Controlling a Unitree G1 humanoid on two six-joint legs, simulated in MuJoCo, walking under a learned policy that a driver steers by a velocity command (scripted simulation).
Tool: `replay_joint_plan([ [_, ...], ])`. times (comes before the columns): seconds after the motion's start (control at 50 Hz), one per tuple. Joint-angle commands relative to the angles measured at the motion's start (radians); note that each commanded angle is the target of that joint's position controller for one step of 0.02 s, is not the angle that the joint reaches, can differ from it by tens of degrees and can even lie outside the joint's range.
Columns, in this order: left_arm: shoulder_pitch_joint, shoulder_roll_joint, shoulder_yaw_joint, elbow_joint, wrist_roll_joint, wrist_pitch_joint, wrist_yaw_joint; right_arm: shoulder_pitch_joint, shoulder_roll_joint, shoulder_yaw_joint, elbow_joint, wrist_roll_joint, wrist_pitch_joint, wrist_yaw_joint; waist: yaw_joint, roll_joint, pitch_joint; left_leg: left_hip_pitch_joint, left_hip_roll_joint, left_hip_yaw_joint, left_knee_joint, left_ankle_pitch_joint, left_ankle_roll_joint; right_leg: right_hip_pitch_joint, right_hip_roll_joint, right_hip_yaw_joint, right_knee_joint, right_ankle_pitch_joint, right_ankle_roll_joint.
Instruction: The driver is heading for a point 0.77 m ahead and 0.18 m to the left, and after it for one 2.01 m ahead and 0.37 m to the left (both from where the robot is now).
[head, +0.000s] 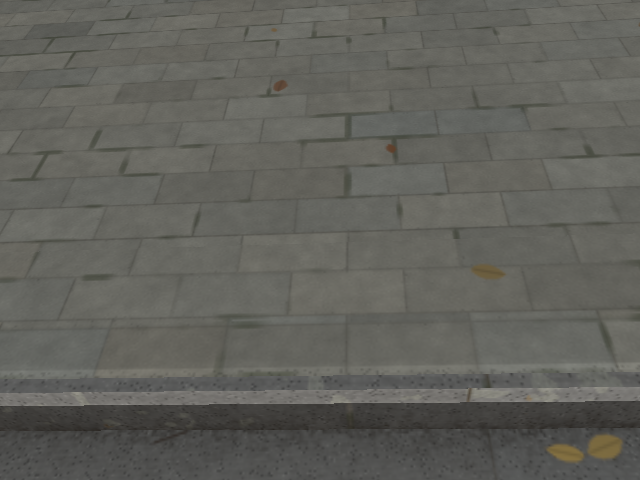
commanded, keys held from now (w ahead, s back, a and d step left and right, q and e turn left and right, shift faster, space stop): w+q+shift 0.70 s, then w+shift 0.02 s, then w+e+shift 0.28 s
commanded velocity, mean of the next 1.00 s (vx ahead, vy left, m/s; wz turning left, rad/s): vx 1.00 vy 0.00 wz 0.72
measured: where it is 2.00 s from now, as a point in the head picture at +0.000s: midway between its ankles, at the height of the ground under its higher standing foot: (88, 73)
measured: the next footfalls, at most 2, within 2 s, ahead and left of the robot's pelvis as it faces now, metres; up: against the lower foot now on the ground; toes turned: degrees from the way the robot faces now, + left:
right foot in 0.30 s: +0.39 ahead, -0.20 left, +0.17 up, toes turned +15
left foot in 0.68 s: +0.67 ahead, +0.20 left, +0.34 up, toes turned +36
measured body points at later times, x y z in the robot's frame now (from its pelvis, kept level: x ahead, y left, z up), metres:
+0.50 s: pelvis +0.39 -0.04 +0.23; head +0.40 -0.04 +0.68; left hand +0.25 +0.21 +0.10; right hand +0.74 -0.13 +0.22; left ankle +0.37 +0.08 -0.22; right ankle +0.35 -0.21 -0.46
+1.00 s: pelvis +0.77 +0.20 +0.44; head +0.79 +0.19 +0.89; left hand +0.92 +0.53 +0.48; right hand +0.95 -0.01 +0.30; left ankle +0.64 +0.18 -0.29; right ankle +0.96 +0.21 -0.21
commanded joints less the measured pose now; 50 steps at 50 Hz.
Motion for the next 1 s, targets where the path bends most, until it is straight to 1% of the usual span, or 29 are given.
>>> replay_joint_plan([
  [0.02, -0.29, -0.103, -0.065, -0.373, 0.069, -0.042, -0.03, 0.059, 0.004, -0.008, 0.022, -0.058, -0.056, -0.014, 0.112, -0.194, 0.152, 0.231, 0.326, -1.068, -0.857, 0.05, 0.142, -0.729, 0.063, 0.172, 0.661, -0.157, -0.018],
  [0.08, -0.349, -0.1, -0.099, -0.391, 0.057, 0.024, 0.01, 0.077, -0.035, -0.002, 0.061, -0.044, -0.118, 0.008, 0.147, -0.221, 0.307, 0.017, 0.237, -0.733, -0.844, 0.213, 0.016, -0.749, -0.011, 0.078, 0.494, -0.271, -0.012],
  [0.14, -0.62, -0.11, -0.106, -0.524, 0.049, 0.024, 0.044, 0.254, -0.094, -0.018, 0.137, -0.061, -0.152, 0.015, 0.023, -0.039, 0.29, 0.21, 0.264, -0.76, -0.872, 0.372, 0.028, -1.017, -0.031, 0.098, 0.663, -0.646, -0.055],
  [0.2, -0.683, -0.118, -0.134, -0.608, 0.045, 0.02, 0.029, 0.211, -0.148, -0.045, 0.093, -0.011, -0.12, -0.031, 0.045, -0.159, 0.132, 0.023, 0.242, -0.598, -1.103, 0.723, 0.013, -0.317, -0.077, 0.013, -0.197, -0.495, -0.064],
  [0.24, -0.254, -0.038, -0.067, -0.415, -0.011, 0.03, 0.039, 0.085, -0.234, -0.072, 0.014, 0.02, -0.13, -0.011, 0.219, -0.088, -0.271, -0.046, 0.233, -0.499, -0.754, 1.826, -0.006, 0.467, 0.075, -0.11, -0.265, -0.374, -0.069],
  [0.26, -0.069, 0.05, -0.014, -0.406, -0.025, 0.043, 0.058, 0.015, -0.356, -0.129, -0.024, 0.026, -0.149, 0.007, 0.357, 0.035, -0.431, 0.048, 0.26, -0.566, -0.424, 2.061, -0.05, 0.613, 0.029, 0.078, -0.518, -0.59, -0.112],
  [0.28, 0.067, 0.17, 0.038, -0.339, -0.008, 0.025, 0.054, -0.033, -0.291, -0.126, -0.049, 0.021, -0.176, 0.024, 0.406, -0.151, -0.534, 0.124, 0.168, -0.494, -0.027, 1.808, -0.127, 0.687, -0.103, 0.264, -0.759, -0.75, -0.136],
  [0.3, 0.123, 0.196, 0.055, -0.223, -0.029, 0.025, 0.04, -0.273, -0.135, -0.088, -0.103, -0.054, -0.212, 0.05, 0.447, -0.269, -0.298, 0.038, 0.1, -0.434, 0.187, 0.923, -0.133, 0.61, -0.058, 0.166, -0.876, -0.375, -0.091],
  [0.32, 0.102, 0.232, 0.062, -0.17, 0.006, 0.025, 0.054, -0.267, 0.007, -0.062, -0.184, -0.063, -0.207, 0.069, 0.312, -0.399, -0.239, -0.319, 0.014, -0.424, 0.551, 0.505, -0.16, 0.598, -0.262, 0.709, -1.216, -0.031, -0.192],
  [0.34, -0.076, 0.167, 0.056, -0.188, 0.021, 0.018, 0.046, -0.137, 0.03, -0.053, -0.207, -0.064, -0.188, 0.072, 0.151, -0.238, -0.209, -0.428, 0.098, -0.385, 0.745, 0.5, -0.152, 0.597, -0.359, 0.801, -1.196, -0.187, -0.239],
  [0.36, -0.148, 0.009, 0.017, -0.142, -0.001, 0.013, 0.034, -0.13, 0.049, -0.035, -0.211, -0.07, -0.161, 0.077, 0.094, -0.164, -0.118, -0.467, 0.158, -0.361, 0.83, 0.57, -0.137, 0.494, -0.342, 0.732, -1.171, -0.367, -0.216],
  [0.38, -0.158, -0.054, 0.001, -0.089, -0.003, 0.007, 0.022, -0.135, 0.083, -0.013, -0.227, -0.075, -0.127, 0.074, 0.054, -0.103, -0.018, -0.524, 0.167, -0.355, 0.953, 0.545, -0.129, 0.388, -0.328, 0.607, -1.212, -0.495, -0.17],
  [0.46, -0.078, -0.082, -0.005, 0.105, 0.005, -0.031, -0.015, -0.234, 0.122, 0.041, -0.331, -0.023, -0.046, 0.045, -0.038, -0.03, 0.219, -0.681, 0.23, -0.413, 0.956, 0.322, -0.104, 0.234, -0.302, 0.116, -1.451, -0.241, 0.011],
  [0.54, -0.025, 0.059, 0.029, 0.179, 0.011, -0.077, -0.008, -0.395, 0.034, -0.002, -0.369, -0.055, 0.02, 0.01, -0.005, -0.125, 0.271, -0.739, 0.173, -0.219, 0.941, 0.147, -0.095, 0.373, -0.225, -0.189, -1.602, 0.355, -0.012],
  [0.58, 0.162, 0.078, 0.03, 0.249, -0.008, -0.043, 0.0, -0.507, 0.09, 0.038, -0.418, -0.062, 0.021, 0.005, 0.016, -0.052, 0.257, -0.857, 0.209, -0.142, 0.78, 0.026, -0.044, 0.56, -0.18, -0.247, -1.667, 0.317, -0.017],
  [0.6, 0.105, 0.117, 0.03, 0.21, -0.01, -0.025, 0.008, -0.442, 0.042, 0.042, -0.404, -0.052, 0.016, 0.025, -0.049, -0.041, 0.22, -0.594, 0.206, 0.001, 0.498, 0.04, -0.039, 0.481, -0.136, -0.362, -1.67, 0.601, -0.023],
  [0.62, 0.126, 0.204, 0.049, 0.17, -0.054, -0.012, 0.037, -0.37, 0.001, 0.048, -0.387, -0.021, 0.014, 0.06, -0.059, -0.026, 0.042, -0.126, 0.17, 0.055, 0.222, 0.223, -0.044, 0.39, -0.137, -0.357, -1.644, 0.98, -0.049],
  [0.64, 0.186, 0.293, 0.066, 0.126, -0.059, -0.022, 0.049, -0.235, -0.05, 0.018, -0.349, -0.01, 0.027, 0.07, -0.086, -0.013, -0.149, 0.228, 0.046, 0.089, 0.206, 0.174, -0.08, 0.355, -0.175, -0.303, -1.436, 1.347, -0.095],
  [0.66, 0.095, 0.466, 0.108, 0.043, -0.051, -0.028, 0.038, 0.055, -0.139, -0.031, -0.305, -0.025, 0.047, 0.061, -0.218, -0.145, -0.345, 0.411, 0.007, 0.035, 0.22, 0.115, -0.088, 0.464, -0.248, -0.246, -1.149, 1.691, -0.117],
  [0.68, 0.023, 0.469, 0.12, -0.019, -0.073, -0.034, 0.015, 0.155, -0.219, -0.064, -0.279, -0.013, 0.045, 0.063, -0.235, -0.19, -0.419, 0.524, -0.018, -0.154, 0.02, 0.052, -0.064, 0.444, -0.255, -0.176, -0.816, 1.584, -0.104],
  [0.7, -0.022, 0.321, 0.097, -0.109, -0.041, -0.04, -0.034, -0.008, -0.306, -0.097, -0.293, 0.012, 0.032, 0.057, -0.141, 0.06, -0.357, 0.565, 0.077, -0.624, -0.359, -0.17, 0.058, 0.115, -0.019, -0.144, -0.329, 0.47, -0.023],
  [0.72, -0.121, 0.229, 0.075, -0.204, -0.009, -0.07, -0.083, -0.092, -0.288, -0.096, -0.306, -0.028, 0.045, 0.036, -0.097, 0.223, -0.396, 0.619, 0.252, -1.111, -0.671, -0.335, 0.193, -0.177, 0.167, 0.009, 0.213, -0.079, 0.005],
  [0.74, -0.134, 0.097, 0.043, -0.267, 0.02, -0.075, -0.082, -0.11, -0.233, -0.074, -0.291, -0.043, 0.026, 0.026, -0.017, 0.077, -0.39, 0.572, 0.298, -1.184, -0.74, -0.327, 0.151, -0.263, 0.119, 0.156, 0.376, -0.063, -0.019],
  [0.76, -0.152, 0.032, 0.011, -0.289, 0.033, -0.064, -0.067, -0.052, -0.206, -0.066, -0.212, -0.023, -0.015, 0.016, -0.009, -0.058, -0.281, 0.477, 0.307, -1.126, -0.736, -0.181, 0.12, -0.302, 0.08, 0.153, 0.361, -0.088, -0.034],
  [0.78, -0.218, -0.012, -0.017, -0.318, 0.029, -0.047, -0.02, 0.022, -0.14, -0.049, -0.123, -0.023, -0.061, 0.004, -0.004, -0.083, -0.103, 0.279, 0.281, -1.083, -0.704, 0.141, 0.088, -0.308, 0.044, 0.119, 0.308, -0.165, -0.016],
  [0.8, -0.268, -0.023, -0.037, -0.39, 0.023, -0.035, -0.018, 0.041, -0.133, -0.049, -0.097, -0.05, -0.091, -0.029, 0.01, -0.049, -0.09, 0.229, 0.281, -1.077, -0.659, 0.255, 0.132, -0.269, 0.036, 0.22, 0.25, -0.323, -0.03],
  [0.84, -0.203, 0.042, -0.027, -0.381, 0.016, -0.007, 0.004, 0.083, -0.075, -0.028, -0.078, -0.07, -0.123, -0.051, 0.05, -0.103, -0.045, 0.27, 0.391, -1.028, -0.665, 0.408, 0.106, -0.348, 0.005, 0.315, 0.179, -0.543, -0.035],
  [0.9, -0.291, 0.081, -0.029, -0.387, 0.005, 0.029, 0.025, 0.113, -0.112, -0.026, 0.0, -0.041, -0.163, -0.014, 0.086, -0.295, 0.14, 0.298, 0.412, -0.757, -0.85, 0.572, 0.029, -0.421, -0.044, 0.186, -0.215, -0.483, -0.017],
  [1.0, -0.354, 0.068, -0.03, -0.338, 0.013, 0.07, -0.076, 0.112, -0.145, -0.022, 0.01, -0.034, -0.163, 0.011, 0.04, -0.086, 0.1, 0.287, 0.273, -0.314, -1.051, 0.78, -0.111, -0.014, -0.026, -0.014, -0.837, 0.047, -0.093],
])
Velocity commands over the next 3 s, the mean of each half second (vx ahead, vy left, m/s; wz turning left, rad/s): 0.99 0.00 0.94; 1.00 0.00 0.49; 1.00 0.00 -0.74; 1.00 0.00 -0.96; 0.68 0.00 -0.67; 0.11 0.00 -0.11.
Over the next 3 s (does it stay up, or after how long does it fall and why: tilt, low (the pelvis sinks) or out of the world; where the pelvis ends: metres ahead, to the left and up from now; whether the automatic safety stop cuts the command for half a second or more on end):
stays up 2.16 0.43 0.44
